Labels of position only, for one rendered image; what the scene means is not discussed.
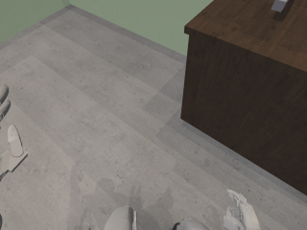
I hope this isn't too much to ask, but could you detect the robot thigh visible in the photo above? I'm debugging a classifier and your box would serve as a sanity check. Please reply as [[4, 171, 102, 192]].
[[104, 206, 137, 230], [177, 219, 209, 230]]

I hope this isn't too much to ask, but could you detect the right robot thigh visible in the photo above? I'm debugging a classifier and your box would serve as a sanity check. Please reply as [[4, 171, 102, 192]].
[[177, 219, 209, 230]]

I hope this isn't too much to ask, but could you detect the right robot hand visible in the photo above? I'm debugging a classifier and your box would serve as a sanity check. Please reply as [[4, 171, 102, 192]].
[[224, 189, 262, 230]]

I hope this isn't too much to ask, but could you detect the left robot hand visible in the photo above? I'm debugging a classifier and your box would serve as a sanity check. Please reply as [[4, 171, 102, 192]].
[[0, 84, 28, 182]]

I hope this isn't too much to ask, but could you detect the counter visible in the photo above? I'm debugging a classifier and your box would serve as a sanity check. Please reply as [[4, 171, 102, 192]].
[[180, 0, 307, 196]]

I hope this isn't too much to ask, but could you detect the tap lever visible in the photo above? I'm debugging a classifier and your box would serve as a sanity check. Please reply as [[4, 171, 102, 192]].
[[271, 0, 289, 12]]

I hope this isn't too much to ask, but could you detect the left robot thigh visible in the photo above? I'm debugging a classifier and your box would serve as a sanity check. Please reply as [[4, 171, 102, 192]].
[[104, 206, 137, 230]]

